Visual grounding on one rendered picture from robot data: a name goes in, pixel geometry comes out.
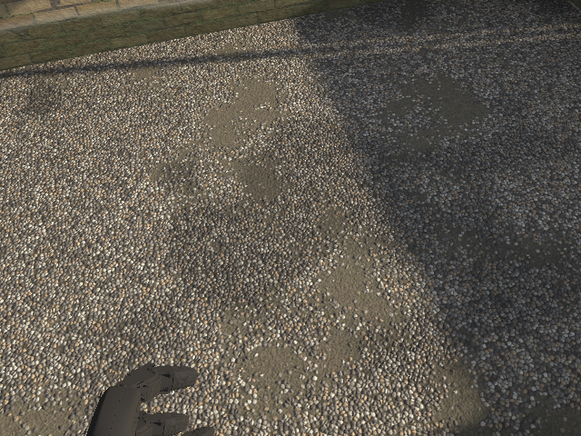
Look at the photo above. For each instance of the left robot hand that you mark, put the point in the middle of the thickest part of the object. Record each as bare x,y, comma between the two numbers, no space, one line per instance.
118,410

